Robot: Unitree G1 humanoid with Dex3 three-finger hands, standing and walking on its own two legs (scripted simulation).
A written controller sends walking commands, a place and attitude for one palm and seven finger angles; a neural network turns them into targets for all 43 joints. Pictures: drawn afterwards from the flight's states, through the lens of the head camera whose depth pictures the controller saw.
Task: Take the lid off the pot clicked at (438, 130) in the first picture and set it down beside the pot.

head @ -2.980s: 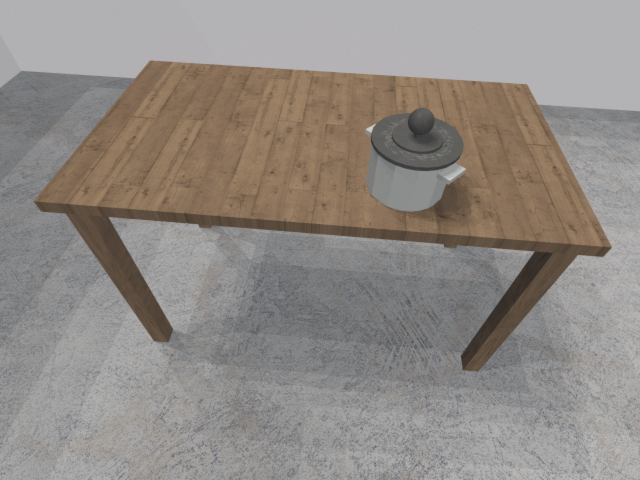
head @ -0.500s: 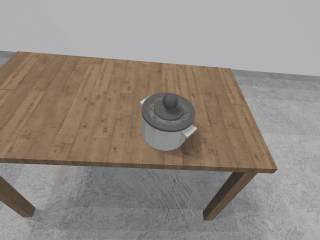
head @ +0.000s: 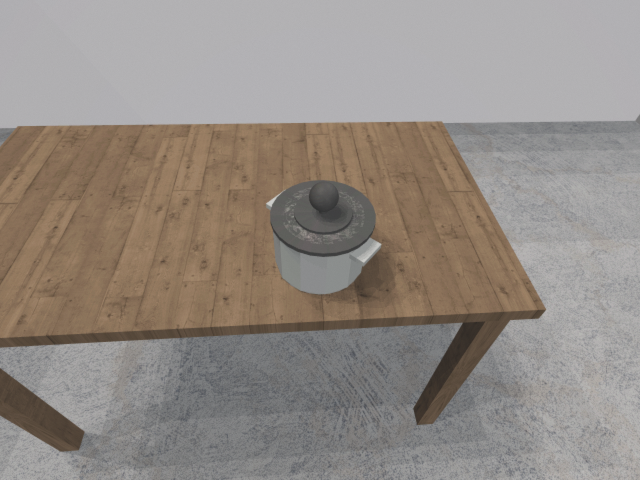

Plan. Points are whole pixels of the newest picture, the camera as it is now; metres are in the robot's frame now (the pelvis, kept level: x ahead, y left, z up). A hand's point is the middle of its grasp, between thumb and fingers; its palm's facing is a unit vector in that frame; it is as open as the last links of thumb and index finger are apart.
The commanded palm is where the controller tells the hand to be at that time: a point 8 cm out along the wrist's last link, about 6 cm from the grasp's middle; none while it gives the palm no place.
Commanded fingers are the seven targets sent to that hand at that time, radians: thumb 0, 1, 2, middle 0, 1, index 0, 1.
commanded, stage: look again from close up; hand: left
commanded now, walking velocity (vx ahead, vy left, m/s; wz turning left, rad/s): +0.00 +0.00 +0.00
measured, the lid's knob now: (323, 196) +0.52 +0.02 +0.07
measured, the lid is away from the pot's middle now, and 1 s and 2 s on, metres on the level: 0.00 0.00 0.00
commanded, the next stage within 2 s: shuffle to correct the standing spot in 1.48 s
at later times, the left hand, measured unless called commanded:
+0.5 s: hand out of the picture +0.01 +0.16 -0.19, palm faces +0.05 -0.99 -0.16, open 7.4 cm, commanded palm none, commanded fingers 0.00 0.90 0.90 -0.20 -0.30 -0.20 -0.30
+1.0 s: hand out of the picture +0.01 +0.18 -0.19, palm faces +0.04 -0.99 -0.16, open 7.4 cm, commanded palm none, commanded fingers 0.00 0.90 0.90 -0.20 -0.30 -0.20 -0.30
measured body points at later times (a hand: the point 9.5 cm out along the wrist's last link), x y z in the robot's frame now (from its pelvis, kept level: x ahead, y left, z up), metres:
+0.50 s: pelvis +0.01 +0.00 -0.01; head +0.02 +0.02 +0.44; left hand +0.01 +0.22 -0.18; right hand +0.05 -0.23 -0.16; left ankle +0.02 +0.07 -0.74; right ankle -0.04 -0.11 -0.74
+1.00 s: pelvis +0.02 +0.01 -0.01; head +0.03 +0.04 +0.44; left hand +0.01 +0.23 -0.18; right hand +0.06 -0.22 -0.15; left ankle +0.02 +0.07 -0.74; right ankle -0.04 -0.11 -0.74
